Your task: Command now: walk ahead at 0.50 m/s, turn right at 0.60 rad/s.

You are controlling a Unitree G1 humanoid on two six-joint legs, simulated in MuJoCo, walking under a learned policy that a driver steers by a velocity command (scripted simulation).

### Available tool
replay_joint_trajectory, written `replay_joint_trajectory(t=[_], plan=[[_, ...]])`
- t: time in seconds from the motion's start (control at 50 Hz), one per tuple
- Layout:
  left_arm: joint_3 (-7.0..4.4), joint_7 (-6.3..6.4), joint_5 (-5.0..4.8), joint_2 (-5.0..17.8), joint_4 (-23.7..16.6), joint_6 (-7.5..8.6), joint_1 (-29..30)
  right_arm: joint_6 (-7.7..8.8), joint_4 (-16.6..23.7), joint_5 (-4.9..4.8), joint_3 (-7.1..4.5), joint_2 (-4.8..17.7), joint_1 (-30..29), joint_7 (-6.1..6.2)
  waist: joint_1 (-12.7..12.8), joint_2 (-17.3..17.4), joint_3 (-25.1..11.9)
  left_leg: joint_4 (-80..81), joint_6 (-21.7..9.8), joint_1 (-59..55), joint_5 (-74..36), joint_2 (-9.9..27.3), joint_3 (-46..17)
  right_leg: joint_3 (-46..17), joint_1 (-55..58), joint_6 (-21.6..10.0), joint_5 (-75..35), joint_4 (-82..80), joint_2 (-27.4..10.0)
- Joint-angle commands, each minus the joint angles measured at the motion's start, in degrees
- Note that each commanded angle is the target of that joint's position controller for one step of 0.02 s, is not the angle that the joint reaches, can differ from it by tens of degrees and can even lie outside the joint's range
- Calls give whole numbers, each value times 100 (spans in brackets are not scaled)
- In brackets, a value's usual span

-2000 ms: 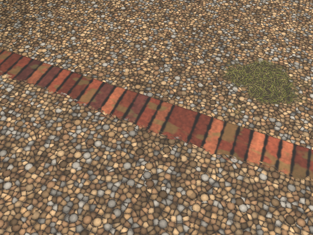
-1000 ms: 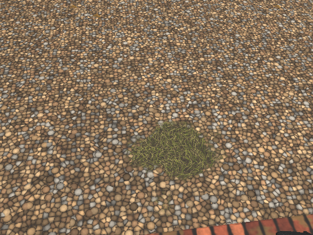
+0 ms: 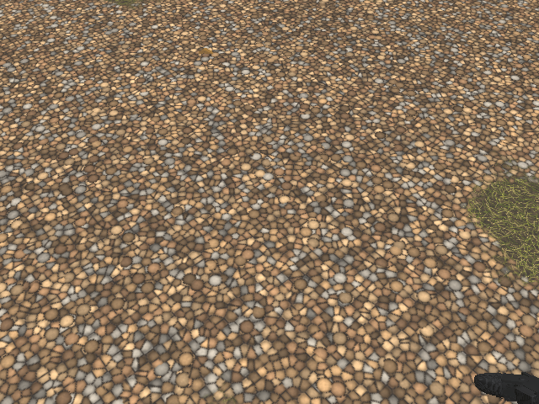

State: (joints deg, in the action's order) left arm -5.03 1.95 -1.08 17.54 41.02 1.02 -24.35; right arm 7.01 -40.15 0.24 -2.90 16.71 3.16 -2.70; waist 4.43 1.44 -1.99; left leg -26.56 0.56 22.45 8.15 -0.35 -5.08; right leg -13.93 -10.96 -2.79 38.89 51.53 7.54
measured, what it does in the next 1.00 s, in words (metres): walks ahead, turning right: right foot, then left foot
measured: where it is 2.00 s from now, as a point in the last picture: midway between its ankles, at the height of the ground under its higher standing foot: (416, 258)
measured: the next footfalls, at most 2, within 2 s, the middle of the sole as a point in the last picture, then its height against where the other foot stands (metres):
right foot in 0.48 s outside the picture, level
left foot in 0.98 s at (289, 328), level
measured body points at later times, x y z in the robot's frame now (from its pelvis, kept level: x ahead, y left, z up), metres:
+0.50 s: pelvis +0.26 -0.02 -0.01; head +0.30 -0.03 +0.44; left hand +0.56 +0.13 -0.06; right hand +0.15 -0.27 -0.15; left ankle +0.08 +0.12 -0.72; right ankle +0.37 -0.13 -0.74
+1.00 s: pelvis +0.54 -0.03 -0.01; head +0.57 -0.04 +0.44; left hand +0.61 +0.25 -0.14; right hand +0.69 -0.32 -0.08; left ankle +0.67 +0.05 -0.73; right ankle +0.37 -0.13 -0.72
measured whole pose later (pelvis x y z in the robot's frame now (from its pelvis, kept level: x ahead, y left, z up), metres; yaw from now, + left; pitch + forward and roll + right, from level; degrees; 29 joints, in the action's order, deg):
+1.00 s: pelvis +0.54 -0.03 -0.01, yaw -18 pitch +2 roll -1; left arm -4.6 0.8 -1.2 16.5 47.5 2.5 -24.4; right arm 6.3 -41.4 0.2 -2.0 14.5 0.4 -1.3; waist 4.9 0.1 1.1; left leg -30.3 -0.4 26.9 5.6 0.6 -1.5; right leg -7.2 -7.0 -1.6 27.1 35.7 2.4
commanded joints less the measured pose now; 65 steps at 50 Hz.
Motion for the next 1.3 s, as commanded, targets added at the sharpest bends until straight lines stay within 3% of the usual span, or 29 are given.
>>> replay_joint_trajectory(t=[0.02, 0.04, 0.06, 0.08, 0.1, 0.14, 0.22, 0.24, 0.3, 0.4, 0.44, 0.48, 0.5, 0.52, 0.54, 0.56, 0.6, 0.68, 0.76, 0.86, 0.92, 0.96, 0.98, 1.0, 1.02, 1.04, 1.06, 1.12, 1.3], plan=[[191, -78, -191, -22, -381, 184, -1355, -34, -353, -141, -523, 1674, 2352, 10, -527, 2226, -1819, 144, -1661, -4785, -141, 2859, -4207, 316, -3932, 188, 39, 3834, -195], [87, 13, -288, 445, -358, 178, -614, -97, -311, -133, -443, 1151, 2144, 25, -812, 1144, -1142, 658, -1547, -4325, 1387, 2632, -4103, 337, -4538, 296, -699, 4190, -547], [-9, 66, -127, 788, -497, 126, 515, -136, -215, -67, -279, 647, 1755, 68, -1063, 112, -167, 901, -1133, -3254, 1465, 2145, -2937, 530, -4509, 246, -1251, 4009, -733], [-19, 84, -99, 705, -661, 98, 772, -142, -155, 80, -219, 656, 1384, 103, -879, 278, 144, 977, -1166, -2472, 722, 2066, -2554, 517, -4296, 280, -1712, 3980, -846], [-12, 64, -30, 592, -732, 75, 813, -126, -196, 95, -168, 499, 1125, 130, -673, 382, 384, 1010, -1131, -1884, -107, 1821, -2049, 403, -4044, 274, -1986, 3604, -1024], [9, -21, -29, 278, -713, 37, 633, -89, -368, 60, -124, 272, 1130, 182, -459, 615, 307, 1106, -930, -1432, -795, 1384, -1069, 487, -3613, 183, -2048, 3188, -1197], [113, -97, 23, -47, -860, 129, 952, -37, -665, 50, -151, 399, 1464, 226, -413, 274, 198, 1246, -1085, -1605, -2388, 1417, -390, 468, -3882, 207, -2784, 2029, -1139], [91, -126, 38, 44, -887, 172, 1141, -46, -667, 37, -141, 402, 1426, 244, -429, 235, 249, 1342, -1027, -1539, -2421, 1239, -116, 597, -3698, 231, -3299, 1265, -1090], [241, -280, 75, -328, -1059, 262, 2087, -134, -862, -106, -112, 504, 1737, 322, -767, 255, 437, 1667, -854, -1302, -2092, 935, 381, 1426, -2757, 286, -4376, -796, -1016], [217, -477, -52, -220, -1269, 343, 2845, -309, -1161, -148, -153, 749, 2323, 289, -938, 274, 674, 1426, -949, -2716, -2596, 1487, 203, 1534, -2840, 32, -3753, -1992, -876], [112, -497, -7, 25, -1218, 359, 2571, -367, -1190, -156, -184, 860, 2302, 310, -642, 487, 346, 830, -866, -2956, -4143, 1519, 291, 1676, -2046, -196, -3324, -2211, -627], [-125, -405, 50, 524, -782, 331, 1039, -404, -1121, -137, -168, 869, 2101, 343, 190, 524, -640, -904, -632, -2172, -4746, 1211, 592, 1582, 499, -606, -3828, -2375, -638], [-252, -290, 128, 1018, -530, 269, -138, -343, -870, 40, -77, 659, 1989, 362, 537, -316, -1606, -2810, -448, -637, -2299, 809, 803, 64, 2560, -1005, -4482, -1967, -1929], [-221, -319, 81, 1155, -432, 293, -73, -218, -880, 8, 141, -18, 2741, 246, 12, -1562, -2376, -4486, -224, 1317, 2542, -128, 238, -2613, 3954, -1966, -3449, -2655, -3163], [-125, -293, 48, 654, -410, 260, -81, -122, -906, -150, -62, 681, 2206, 196, 292, -898, -1938, -4913, -254, 1906, 2462, 169, -213, -2465, 3545, -1724, -2589, -3028, -2883], [-57, -277, 25, 545, -418, 272, 435, -75, -642, -265, -112, 790, 1584, 188, 160, -808, -869, -4806, -255, 2166, 1867, 390, 15, -1517, 2542, -1462, -2838, -3272, -2623], [16, -319, 98, 303, -419, 324, 1075, -97, -618, -128, -127, 609, 1326, 246, -271, -284, -73, -4197, -146, 1703, 1095, 716, 130, -557, 956, -1235, -3724, -3697, -2150], [2, -336, 74, 299, -231, 440, 1151, -260, -541, -13, -106, 305, 1426, 288, -643, -478, 155, -3462, 106, 1193, 626, 865, 179, -14, -97, -1327, -3974, -4266, -1869], [-79, -198, 51, 544, -25, 386, 845, -212, -190, 41, -49, 218, 414, 275, -394, -422, 435, -1777, 272, 1257, -695, 697, 229, 402, -307, -1155, -3970, -4324, -1569], [-145, -134, -69, 735, 233, 314, 315, -131, 111, -66, -25, 296, -455, 152, -129, -486, 442, -559, 249, 625, -1329, 348, 124, 172, -141, -953, -3394, -3955, -1675], [-171, -93, -55, 780, 290, 261, 291, -70, 151, -86, -116, 576, -346, 120, -300, -639, 344, -233, 62, 225, -687, 304, 40, -264, 223, -788, -3191, -3424, -1878], [-100, -94, -5, 563, 278, 218, 289, -33, -70, -56, -248, 804, 542, 162, -736, -616, -87, 17, -196, -1085, -321, 292, 184, -179, 27, -549, -3533, -2454, -1507], [37, -113, 86, 203, 157, 221, 280, -8, -166, 32, -349, 1154, 1440, 208, -1095, -34, -913, -74, -538, -2539, -212, 1176, -632, 200, -668, -335, -2848, -814, -1062], [156, -114, -60, -212, -5, 301, -443, -87, -304, 73, -469, 1593, 1847, 199, -819, 1764, -1689, 533, -1357, -4287, 1162, 2434, -3079, 902, -2634, 23, -696, 1098, -331], [48, -101, -148, 331, 105, 318, -365, -104, -244, 22, -344, 1068, 1795, 167, -920, 1416, -1471, 910, -1373, -4113, 2143, 2435, -3719, 456, -3292, 69, -544, 1965, -647], [-54, -96, -164, 670, 37, 288, 146, -111, -191, -5, -249, 715, 1500, 180, -975, 873, -763, 977, -1136, -3484, 2010, 2244, -2838, 472, -3504, 67, -1046, 2178, -852], [-64, -75, -113, 634, 5, 248, 390, -120, -163, 21, -198, 583, 1154, 179, -836, 492, -400, 1044, -1011, -2833, 1302, 2026, -2128, 614, -3326, 102, -1488, 2102, -1070], [-84, -118, -68, 365, -61, 112, 529, -87, -255, 66, -146, 321, 739, 191, -523, 637, 102, 1481, -941, -1725, 80, 1601, -863, 704, -2727, 144, -2117, 1562, -1421], [39, -327, -23, 53, -500, 58, 1660, -100, -566, -4, -318, 787, 964, 297, -730, 223, 501, 1910, -971, -1849, -1105, 1516, 923, 1123, -2780, 220, -3910, -582, -1437]])
Keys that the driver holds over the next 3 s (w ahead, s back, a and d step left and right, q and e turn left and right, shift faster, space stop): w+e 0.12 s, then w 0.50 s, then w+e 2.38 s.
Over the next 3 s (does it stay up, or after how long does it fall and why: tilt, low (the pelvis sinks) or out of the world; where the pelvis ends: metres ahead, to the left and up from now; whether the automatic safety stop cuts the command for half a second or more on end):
stays up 1.17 -0.84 -0.01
